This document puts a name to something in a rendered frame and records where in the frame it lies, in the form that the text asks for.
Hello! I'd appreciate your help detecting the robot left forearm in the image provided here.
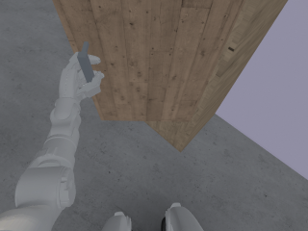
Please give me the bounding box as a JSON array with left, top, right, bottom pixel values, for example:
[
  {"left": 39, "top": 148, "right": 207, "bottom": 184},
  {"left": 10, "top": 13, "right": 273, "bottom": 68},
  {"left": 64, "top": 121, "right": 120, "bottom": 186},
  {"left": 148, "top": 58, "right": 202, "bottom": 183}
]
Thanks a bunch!
[{"left": 14, "top": 97, "right": 82, "bottom": 207}]

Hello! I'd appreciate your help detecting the robot left shin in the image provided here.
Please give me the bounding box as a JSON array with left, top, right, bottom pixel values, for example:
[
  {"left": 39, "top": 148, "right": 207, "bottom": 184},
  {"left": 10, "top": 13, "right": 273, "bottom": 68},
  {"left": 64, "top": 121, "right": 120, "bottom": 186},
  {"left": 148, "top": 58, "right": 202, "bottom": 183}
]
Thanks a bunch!
[{"left": 115, "top": 212, "right": 124, "bottom": 216}]

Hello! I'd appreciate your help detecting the left robot upper arm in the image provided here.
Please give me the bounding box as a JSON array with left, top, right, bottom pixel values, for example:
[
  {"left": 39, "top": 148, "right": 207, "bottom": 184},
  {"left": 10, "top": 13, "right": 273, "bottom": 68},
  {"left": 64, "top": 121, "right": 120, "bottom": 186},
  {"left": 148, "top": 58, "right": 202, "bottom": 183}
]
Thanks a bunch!
[{"left": 0, "top": 166, "right": 76, "bottom": 231}]

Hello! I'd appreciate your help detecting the handle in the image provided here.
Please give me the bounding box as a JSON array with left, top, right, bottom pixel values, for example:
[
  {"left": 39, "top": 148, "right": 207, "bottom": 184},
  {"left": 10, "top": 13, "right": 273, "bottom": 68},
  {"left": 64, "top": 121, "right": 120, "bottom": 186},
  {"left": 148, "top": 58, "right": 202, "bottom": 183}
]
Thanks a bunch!
[{"left": 77, "top": 41, "right": 94, "bottom": 83}]

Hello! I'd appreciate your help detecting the right robot thigh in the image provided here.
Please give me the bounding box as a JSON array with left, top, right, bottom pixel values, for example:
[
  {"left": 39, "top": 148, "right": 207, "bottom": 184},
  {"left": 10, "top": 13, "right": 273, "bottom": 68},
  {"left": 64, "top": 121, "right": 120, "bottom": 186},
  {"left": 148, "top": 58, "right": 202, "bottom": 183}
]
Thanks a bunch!
[{"left": 165, "top": 206, "right": 204, "bottom": 231}]

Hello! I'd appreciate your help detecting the left robot hand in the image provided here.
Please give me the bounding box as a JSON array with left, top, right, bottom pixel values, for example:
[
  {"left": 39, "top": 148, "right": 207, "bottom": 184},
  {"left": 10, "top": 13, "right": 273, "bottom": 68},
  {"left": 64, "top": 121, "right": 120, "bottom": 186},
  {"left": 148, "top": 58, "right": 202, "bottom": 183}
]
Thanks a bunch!
[{"left": 59, "top": 52, "right": 105, "bottom": 104}]

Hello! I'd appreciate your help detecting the cupboard door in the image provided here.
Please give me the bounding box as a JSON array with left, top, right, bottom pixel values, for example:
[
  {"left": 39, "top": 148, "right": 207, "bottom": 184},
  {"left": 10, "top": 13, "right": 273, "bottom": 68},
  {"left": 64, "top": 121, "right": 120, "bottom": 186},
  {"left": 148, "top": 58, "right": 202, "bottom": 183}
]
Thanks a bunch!
[{"left": 52, "top": 0, "right": 245, "bottom": 122}]

